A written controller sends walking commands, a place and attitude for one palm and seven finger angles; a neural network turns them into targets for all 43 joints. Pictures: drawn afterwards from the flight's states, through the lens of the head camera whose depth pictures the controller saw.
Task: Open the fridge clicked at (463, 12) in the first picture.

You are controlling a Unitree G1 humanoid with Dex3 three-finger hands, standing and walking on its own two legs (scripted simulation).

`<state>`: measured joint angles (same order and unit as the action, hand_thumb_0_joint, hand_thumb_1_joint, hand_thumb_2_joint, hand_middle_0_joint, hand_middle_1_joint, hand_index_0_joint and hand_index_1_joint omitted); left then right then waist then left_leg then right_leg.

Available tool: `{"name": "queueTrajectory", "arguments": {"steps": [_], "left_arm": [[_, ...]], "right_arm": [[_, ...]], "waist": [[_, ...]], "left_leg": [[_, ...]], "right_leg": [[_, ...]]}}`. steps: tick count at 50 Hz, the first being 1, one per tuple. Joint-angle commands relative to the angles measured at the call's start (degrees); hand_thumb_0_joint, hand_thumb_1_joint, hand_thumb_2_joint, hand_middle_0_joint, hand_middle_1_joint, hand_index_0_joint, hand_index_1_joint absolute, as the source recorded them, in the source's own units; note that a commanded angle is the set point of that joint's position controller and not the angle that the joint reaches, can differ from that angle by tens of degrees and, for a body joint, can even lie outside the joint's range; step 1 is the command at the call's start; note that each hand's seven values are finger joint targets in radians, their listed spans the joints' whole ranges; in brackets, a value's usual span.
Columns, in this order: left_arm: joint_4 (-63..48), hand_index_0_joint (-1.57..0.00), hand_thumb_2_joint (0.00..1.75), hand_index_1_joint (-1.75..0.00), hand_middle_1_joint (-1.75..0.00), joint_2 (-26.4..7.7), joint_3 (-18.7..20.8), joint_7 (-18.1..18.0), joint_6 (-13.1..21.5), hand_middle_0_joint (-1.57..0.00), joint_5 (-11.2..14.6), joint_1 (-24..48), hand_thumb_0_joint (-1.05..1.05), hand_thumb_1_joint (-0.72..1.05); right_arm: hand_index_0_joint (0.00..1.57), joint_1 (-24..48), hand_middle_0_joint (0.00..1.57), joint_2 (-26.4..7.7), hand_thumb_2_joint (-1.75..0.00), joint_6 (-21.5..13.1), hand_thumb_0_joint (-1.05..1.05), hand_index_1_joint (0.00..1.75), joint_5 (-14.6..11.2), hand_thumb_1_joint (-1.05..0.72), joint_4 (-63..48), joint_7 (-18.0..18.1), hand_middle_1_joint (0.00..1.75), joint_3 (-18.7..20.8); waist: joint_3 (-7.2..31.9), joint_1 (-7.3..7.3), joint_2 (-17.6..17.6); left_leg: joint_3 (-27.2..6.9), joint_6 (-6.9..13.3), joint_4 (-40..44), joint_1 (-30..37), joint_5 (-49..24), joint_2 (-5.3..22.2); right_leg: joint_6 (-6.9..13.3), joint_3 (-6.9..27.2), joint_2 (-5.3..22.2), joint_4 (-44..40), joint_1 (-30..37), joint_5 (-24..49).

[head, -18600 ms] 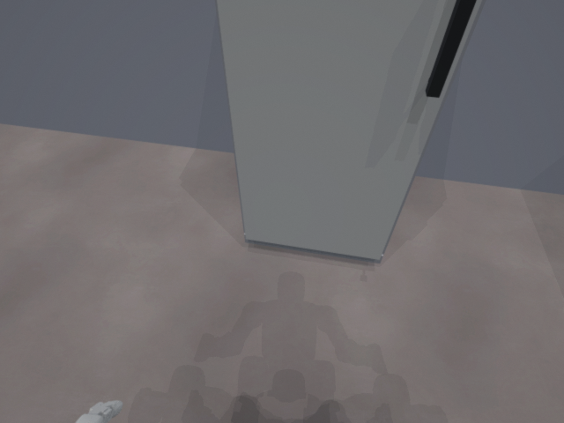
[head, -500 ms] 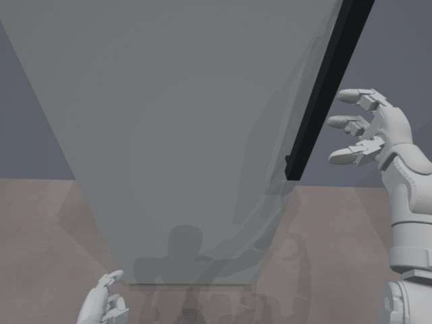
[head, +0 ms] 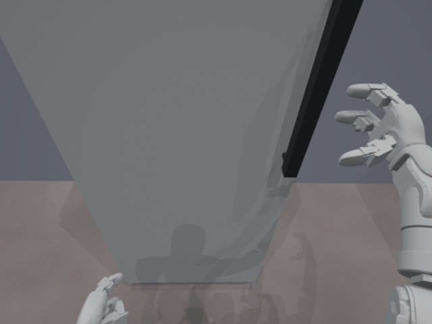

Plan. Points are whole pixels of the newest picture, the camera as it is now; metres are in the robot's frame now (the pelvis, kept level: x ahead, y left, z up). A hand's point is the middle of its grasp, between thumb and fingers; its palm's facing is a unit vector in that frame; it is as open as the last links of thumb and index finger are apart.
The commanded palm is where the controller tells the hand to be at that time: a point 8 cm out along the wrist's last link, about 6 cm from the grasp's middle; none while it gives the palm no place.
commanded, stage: move the hooked fingers beside the handle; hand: right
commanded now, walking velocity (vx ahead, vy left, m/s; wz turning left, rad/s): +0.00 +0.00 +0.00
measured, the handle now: (308, 98) +0.45 -0.13 +0.24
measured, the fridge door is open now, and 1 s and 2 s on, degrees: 0 0 0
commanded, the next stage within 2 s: none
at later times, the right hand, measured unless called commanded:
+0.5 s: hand (349, 126) +0.40 -0.20 +0.22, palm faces -0.01 +1.00 -0.02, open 14.0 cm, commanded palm +0.36 -0.24 +0.22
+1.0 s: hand (343, 126) +0.37 -0.17 +0.24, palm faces -0.07 +1.00 -0.02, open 14.0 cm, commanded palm +0.36 -0.24 +0.22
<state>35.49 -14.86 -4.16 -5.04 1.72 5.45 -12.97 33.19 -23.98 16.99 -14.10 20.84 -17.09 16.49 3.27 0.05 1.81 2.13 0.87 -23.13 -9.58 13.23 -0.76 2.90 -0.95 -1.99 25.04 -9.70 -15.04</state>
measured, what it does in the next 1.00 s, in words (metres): stands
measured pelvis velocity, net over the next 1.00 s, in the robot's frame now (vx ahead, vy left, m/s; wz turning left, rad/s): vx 0.00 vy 0.01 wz -0.01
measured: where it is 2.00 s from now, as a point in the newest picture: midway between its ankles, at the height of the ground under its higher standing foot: outside the picture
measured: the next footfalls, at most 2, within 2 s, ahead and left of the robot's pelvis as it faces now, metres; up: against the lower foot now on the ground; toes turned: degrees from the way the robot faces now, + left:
none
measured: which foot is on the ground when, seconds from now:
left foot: down 0.00-1.00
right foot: down 0.00-1.00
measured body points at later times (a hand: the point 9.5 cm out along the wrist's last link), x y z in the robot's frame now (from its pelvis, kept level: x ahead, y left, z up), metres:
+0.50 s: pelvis +0.00 +0.00 +0.00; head -0.02 +0.01 +0.45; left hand +0.16 +0.24 -0.09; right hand +0.39 -0.25 +0.22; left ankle -0.01 +0.11 -0.74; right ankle -0.02 -0.08 -0.74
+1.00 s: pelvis +0.00 +0.01 +0.00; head -0.03 +0.02 +0.45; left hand +0.17 +0.24 -0.08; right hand +0.37 -0.23 +0.24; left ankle -0.01 +0.11 -0.74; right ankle -0.02 -0.08 -0.74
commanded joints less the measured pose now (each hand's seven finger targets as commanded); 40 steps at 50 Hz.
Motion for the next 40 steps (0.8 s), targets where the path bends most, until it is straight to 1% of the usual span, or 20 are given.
{"name": "queueTrajectory", "arguments": {"steps": [1,3,4,5,7,11,13,14,15,16,20,22,23,26,27,29,33,36,39,40], "left_arm": [[-9.08,-0.2,0.9,-0.3,-0.3,-7.21,2.64,-0.28,2.85,-0.2,-0.19,7.11,0.0,0.9],[-8.96,-0.2,0.9,-0.3,-0.3,-7.28,2.7,-0.23,2.37,-0.2,0.1,7.05,0.0,0.9],[-8.82,-0.2,0.9,-0.3,-0.3,-7.61,2.84,-0.23,2.13,-0.2,0.13,6.5,0.0,0.9],[-9.1,-0.2,0.9,-0.3,-0.3,-7.73,3.13,-0.19,2.01,-0.2,0.23,6.58,0.0,0.9],[-10.02,-0.2,0.9,-0.3,-0.3,-7.21,2.97,-0.27,2.53,-0.2,0.26,7.5,0.0,0.9],[-9.66,-0.2,0.9,-0.3,-0.3,-7.06,2.78,-0.74,3.46,-0.2,-0.24,7.54,0.0,0.9],[-8.75,-0.2,0.9,-0.3,-0.3,-6.73,2.53,-0.9,3.98,-0.2,-0.35,7.51,0.0,0.9],[-8.1,-0.2,0.9,-0.3,-0.3,-6.8,2.4,-0.96,4.06,-0.2,-0.47,7.28,0.0,0.9],[-7.65,-0.2,0.9,-0.3,-0.3,-7.1,2.69,-0.89,3.81,-0.2,-0.55,6.84,0.0,0.9],[-7.57,-0.2,0.9,-0.3,-0.3,-7.0,2.42,-0.98,3.58,-0.2,-0.56,7.25,0.0,0.9],[-6.51,-0.2,0.9,-0.3,-0.3,-7.77,2.82,-0.84,1.72,-0.2,-0.43,5.75,0.0,0.9],[-8.01,-0.2,0.9,-0.3,-0.3,-7.5,2.79,-0.49,1.5,-0.2,-0.26,6.17,0.0,0.9],[-8.58,-0.2,0.9,-0.3,-0.3,-7.37,2.91,-0.37,1.52,-0.2,-0.31,6.2,0.0,0.9],[-10.52,-0.2,0.9,-0.3,-0.3,-6.9,3.05,-0.07,1.99,-0.2,-0.32,7.08,0.0,0.9],[-10.68,-0.2,0.9,-0.3,-0.3,-6.55,2.92,-0.03,2.38,-0.2,-0.39,7.52,0.0,0.9],[-10.48,-0.2,0.9,-0.3,-0.3,-6.5,2.85,-0.02,2.93,-0.2,-0.55,7.51,0.0,0.9],[-8.62,-0.2,0.9,-0.3,-0.3,-6.98,2.68,-0.27,2.42,-0.2,-0.17,7.57,0.0,0.9],[-8.25,-0.2,0.9,-0.3,-0.3,-7.52,2.72,-0.38,1.72,-0.2,0.16,7.6,0.0,0.9],[-8.87,-0.2,0.9,-0.3,-0.3,-7.32,2.86,-0.34,1.63,-0.2,0.15,7.61,0.0,0.9],[-9.16,-0.2,0.9,-0.3,-0.3,-7.25,3.2,-0.36,1.8,-0.2,0.18,7.74,0.0,0.9]], "right_arm": [[0.3,22.7,0.3,-15.38,-0.3,-2.49,0.0,1.2,-0.34,0.5,-9.89,0.89,1.2,5.51],[0.3,21.49,0.3,-12.79,-0.3,-0.72,0.0,1.2,-0.16,0.5,-7.8,0.78,1.2,3.03],[0.3,21.21,0.3,-13.53,-0.3,-0.25,0.0,1.2,-0.05,0.5,-6.92,0.75,1.2,3.51],[0.3,20.55,0.3,-12.79,-0.3,-0.34,0.0,1.2,-0.19,0.5,-7.94,0.54,1.2,2.67],[0.3,25.35,0.3,-10.48,-0.3,-1.17,0.0,1.2,-0.58,0.5,-13.16,0.21,1.2,0.32],[0.3,31.11,0.3,-13.59,-0.3,-4.5,0.0,1.2,-1.23,0.5,-19.31,1.0,1.2,2.48],[0.3,33.55,0.3,-11.15,-0.3,-5.07,0.0,1.2,-1.23,0.5,-19.01,1.64,1.2,0.78],[0.3,32.92,0.3,-10.89,-0.3,-4.65,0.0,1.2,-1.14,0.5,-16.11,2.1,1.2,0.88],[0.3,30.63,0.3,-13.79,-0.3,-4.36,0.0,1.2,-0.69,0.5,-14.56,2.83,1.2,3.22],[0.3,30.64,0.3,-12.63,-0.3,-3.4,0.0,1.2,-0.42,0.5,-12.72,3.18,1.2,2.45],[0.3,24.38,0.3,-13.47,-0.3,0.66,0.0,1.2,1.1,0.5,-0.75,3.84,1.2,3.28],[0.3,25.35,0.3,-11.84,-0.3,0.6,0.0,1.2,1.09,0.5,-3.46,3.28,1.2,1.72],[0.3,24.59,0.3,-13.27,-0.3,0.04,0.0,1.2,0.96,0.5,-4.7,3.03,1.2,3.18],[0.3,27.07,0.3,-13.16,-0.3,-3.92,0.0,1.2,-0.01,0.5,-14.58,1.74,1.2,2.93],[0.3,29.31,0.3,-12.09,-0.3,-5.13,0.0,1.2,-0.29,0.5,-18.07,1.4,1.2,1.92],[0.3,29.25,0.3,-13.13,-0.3,-6.36,0.0,1.2,-0.77,0.5,-20.62,1.32,1.2,3.5],[0.3,22.82,0.3,-13.36,-0.3,-2.65,0.0,1.2,-0.8,0.5,-12.69,1.67,1.2,4.76],[0.3,21.32,0.3,-11.54,-0.3,1.31,0.0,1.2,0.09,0.5,-8.13,2.31,1.2,2.42],[0.3,25.06,0.3,-8.78,-0.3,1.69,0.0,1.2,0.33,0.5,-10.93,2.27,1.2,-0.97],[0.3,25.29,0.3,-9.68,-0.3,0.62,0.0,1.2,0.08,0.5,-13.27,2.3,1.2,-0.37]], "waist": [[12.6,1.21,1.77],[10.26,0.42,1.68],[9.75,0.2,0.48],[10.08,0.15,-0.37],[12.24,-0.43,1.91],[16.48,-0.73,1.56],[15.93,-1.24,2.56],[14.52,-1.12,2.2],[14.47,-0.29,1.64],[13.61,-0.29,2.13],[9.94,0.2,-2.4],[12.29,0.2,-1.58],[13.83,0.71,-1.24],[19.54,0.81,0.21],[20.38,0.45,2.18],[20.71,0.64,2.66],[11.25,0.72,-0.83],[7.1,0.29,0.09],[10.32,-0.56,1.91],[12.67,-0.56,0.36]], "left_leg": [[-0.63,1.87,1.35,2.41,-16.8,0.63],[-0.56,1.69,1.66,0.29,-14.7,0.58],[-0.4,1.69,1.74,-0.02,-14.09,0.5],[-0.47,1.64,1.85,0.1,-14.32,0.46],[-0.55,1.7,1.61,-0.62,-13.91,0.39],[-0.69,1.71,1.66,0.03,-14.34,0.09],[-0.32,1.77,1.75,-1.14,-12.66,0.01],[-0.19,1.81,1.84,-1.36,-11.91,-0.04],[-0.31,1.88,2.27,-0.59,-11.7,-0.05],[-0.47,1.8,2.28,-0.37,-11.65,0.18],[-0.37,1.52,2.7,0.11,-11.11,0.53],[-0.71,1.52,2.01,1.3,-13.76,0.76],[-0.68,1.68,1.48,2.33,-15.49,0.72],[-1.12,1.76,0.49,4.88,-20.29,0.63],[-1.13,1.8,0.39,4.56,-21.0,0.54],[-1.01,1.83,0.42,4.34,-21.69,0.24],[-0.65,1.48,1.78,2.03,-17.17,0.21],[-0.54,1.4,2.44,-0.41,-13.09,0.5],[-0.76,1.5,2.0,-0.62,-13.19,0.59],[-0.77,1.47,1.84,0.26,-14.56,0.52]], "right_leg": [[-1.22,2.76,2.35,-2.42,5.29,18.59],[-1.31,2.71,2.55,-2.55,4.38,16.45],[-1.31,2.93,2.7,-2.56,3.88,15.92],[-1.1,2.72,2.88,-2.3,4.56,16.38],[-1.05,3.29,2.73,-2.07,6.72,16.59],[-1.07,3.91,2.64,-1.67,10.0,18.09],[-1.5,4.23,2.79,-2.03,10.78,17.07],[-1.64,4.36,2.69,-2.35,9.7,16.25],[-1.58,3.99,2.79,-2.39,9.18,16.25],[-1.43,3.71,2.54,-2.79,7.9,15.43],[-1.28,2.92,2.61,-3.24,3.01,13.4],[-0.98,2.72,2.53,-2.82,3.8,15.35],[-1.02,2.78,2.52,-2.47,4.38,16.99],[-0.79,2.67,2.53,-1.34,8.37,22.25],[-0.95,2.65,2.52,-1.14,10.25,23.52],[-1.21,2.88,2.61,-0.99,11.69,25.22],[-0.83,2.19,2.5,-2.33,5.47,17.99],[-0.9,2.4,2.44,-3.06,2.88,14.13],[-0.8,2.79,2.24,-2.24,4.73,14.8],[-0.63,2.72,2.47,-1.61,6.59,16.35]]}}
